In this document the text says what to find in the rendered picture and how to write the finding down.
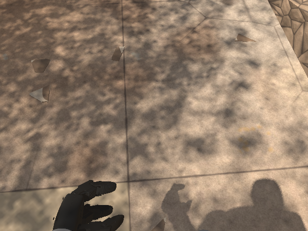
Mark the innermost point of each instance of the left robot hand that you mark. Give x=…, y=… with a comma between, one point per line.
x=74, y=215

